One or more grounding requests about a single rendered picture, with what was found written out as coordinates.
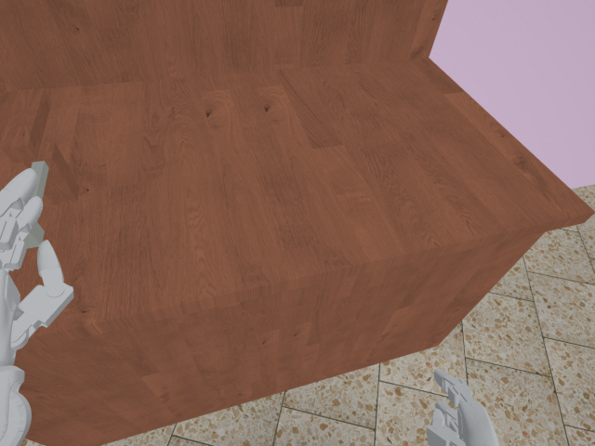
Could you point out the left robot forearm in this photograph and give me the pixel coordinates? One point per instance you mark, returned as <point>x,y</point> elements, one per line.
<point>15,410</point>

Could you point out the tap lever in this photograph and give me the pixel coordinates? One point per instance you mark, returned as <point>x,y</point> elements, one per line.
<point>37,233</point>

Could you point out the left robot hand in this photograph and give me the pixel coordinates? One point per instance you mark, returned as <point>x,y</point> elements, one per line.
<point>18,215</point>

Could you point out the counter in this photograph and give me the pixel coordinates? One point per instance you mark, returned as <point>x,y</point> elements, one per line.
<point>249,196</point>

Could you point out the right robot hand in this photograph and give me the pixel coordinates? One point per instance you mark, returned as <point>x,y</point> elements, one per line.
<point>470,425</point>

